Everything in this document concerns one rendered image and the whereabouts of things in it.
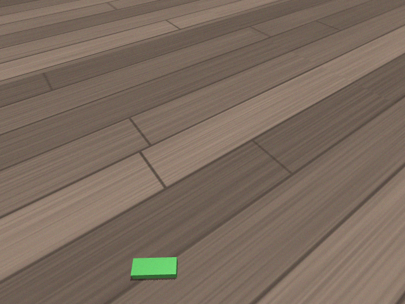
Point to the carton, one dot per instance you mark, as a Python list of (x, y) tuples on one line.
[(148, 268)]

